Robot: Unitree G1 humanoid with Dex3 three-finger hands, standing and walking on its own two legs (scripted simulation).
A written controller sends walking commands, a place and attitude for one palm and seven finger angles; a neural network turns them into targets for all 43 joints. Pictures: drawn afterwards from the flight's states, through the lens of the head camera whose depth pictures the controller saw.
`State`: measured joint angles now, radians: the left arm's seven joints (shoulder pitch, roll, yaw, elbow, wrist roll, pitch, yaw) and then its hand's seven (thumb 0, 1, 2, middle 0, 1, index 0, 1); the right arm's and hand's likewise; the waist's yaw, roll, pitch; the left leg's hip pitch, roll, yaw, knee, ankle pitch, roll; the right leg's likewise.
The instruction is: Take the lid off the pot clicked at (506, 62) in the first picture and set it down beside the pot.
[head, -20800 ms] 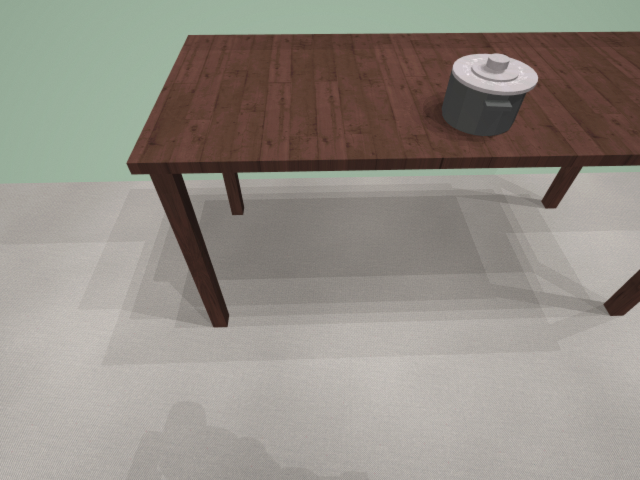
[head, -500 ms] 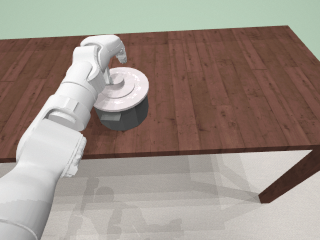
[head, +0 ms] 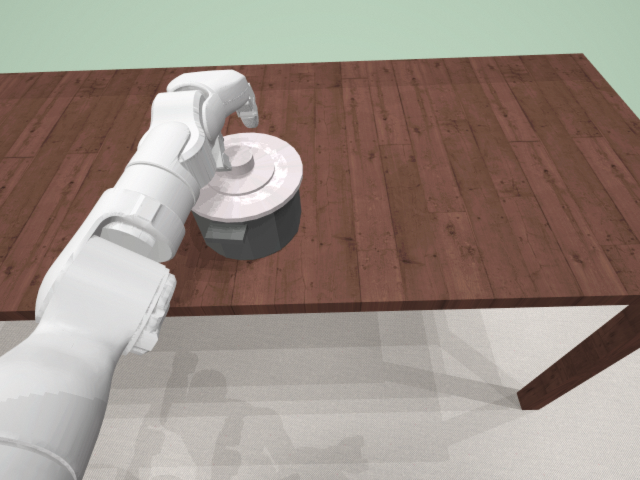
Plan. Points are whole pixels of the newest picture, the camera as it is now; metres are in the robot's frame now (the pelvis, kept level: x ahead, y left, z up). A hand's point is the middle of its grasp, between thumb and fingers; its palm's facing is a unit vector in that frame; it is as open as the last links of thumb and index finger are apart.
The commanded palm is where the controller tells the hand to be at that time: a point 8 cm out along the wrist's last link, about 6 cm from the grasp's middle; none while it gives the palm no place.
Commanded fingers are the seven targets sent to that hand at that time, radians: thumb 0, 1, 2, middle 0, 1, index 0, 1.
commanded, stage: move the open hand above the knob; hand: left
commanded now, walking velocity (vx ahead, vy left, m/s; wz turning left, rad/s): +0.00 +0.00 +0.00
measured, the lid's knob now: (237, 160) +0.52 +0.08 +0.11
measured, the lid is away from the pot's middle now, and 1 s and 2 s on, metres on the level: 0.01 0.01 0.01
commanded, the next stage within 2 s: lower the open fingers around the knob in 0.44 s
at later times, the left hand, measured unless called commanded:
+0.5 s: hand (219, 141) +0.49 +0.09 +0.17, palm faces -0.30 -0.03 -0.95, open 10.4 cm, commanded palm +0.48 +0.09 +0.23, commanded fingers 0.00 -0.20 1.16 -0.69 -0.29 -0.69 -0.29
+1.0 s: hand (236, 161) +0.48 +0.08 +0.14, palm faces -0.39 -0.03 -0.92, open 10.4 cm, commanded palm +0.49 +0.08 +0.19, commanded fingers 0.00 -0.20 1.16 -0.69 -0.29 -0.69 -0.29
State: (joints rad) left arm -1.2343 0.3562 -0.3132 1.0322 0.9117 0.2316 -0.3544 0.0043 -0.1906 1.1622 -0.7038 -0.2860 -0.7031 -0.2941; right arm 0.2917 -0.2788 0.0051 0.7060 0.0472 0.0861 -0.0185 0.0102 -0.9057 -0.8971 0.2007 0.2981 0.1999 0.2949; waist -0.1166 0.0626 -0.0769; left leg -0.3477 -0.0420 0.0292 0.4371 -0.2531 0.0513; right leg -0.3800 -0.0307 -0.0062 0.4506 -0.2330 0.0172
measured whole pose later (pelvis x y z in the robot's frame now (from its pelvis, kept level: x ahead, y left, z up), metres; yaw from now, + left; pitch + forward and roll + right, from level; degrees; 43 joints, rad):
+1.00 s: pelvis -0.01 +0.00 +0.00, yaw -1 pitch +9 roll +0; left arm -1.24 0.31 -0.32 1.13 0.91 0.27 -0.35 0.00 -0.19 1.16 -0.70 -0.29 -0.70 -0.29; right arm 0.30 -0.28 0.01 0.71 0.04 0.07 -0.02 0.01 -0.91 -0.90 0.20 0.30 0.20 0.30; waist -0.14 0.06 -0.07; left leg -0.36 -0.04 0.04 0.44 -0.25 0.05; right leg -0.40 -0.03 0.01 0.46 -0.23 0.02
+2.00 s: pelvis -0.01 +0.00 -0.01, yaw -2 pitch +12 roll +0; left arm -1.31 0.35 -0.28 1.23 0.93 0.26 -0.35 0.00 -0.19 1.16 -0.78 -0.36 -0.70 -0.29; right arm 0.33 -0.29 0.02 0.72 0.05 0.10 -0.04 0.01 -0.90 -0.90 0.20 0.30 0.20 0.30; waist -0.17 0.05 -0.10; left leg -0.44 -0.03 0.06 0.50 -0.27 0.05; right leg -0.47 -0.02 0.02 0.50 -0.23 0.02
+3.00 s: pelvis -0.01 +0.00 +0.00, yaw -2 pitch +12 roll +0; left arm -1.26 0.37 -0.28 1.15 0.94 0.21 -0.33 0.00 -0.19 1.16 -0.77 -0.37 -0.70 -0.30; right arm 0.33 -0.29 0.01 0.70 0.05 0.12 -0.04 0.01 -0.90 -0.90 0.20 0.30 0.20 0.30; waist -0.16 0.05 -0.10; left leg -0.43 -0.02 0.06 0.50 -0.28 0.05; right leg -0.47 -0.01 0.02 0.50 -0.23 0.01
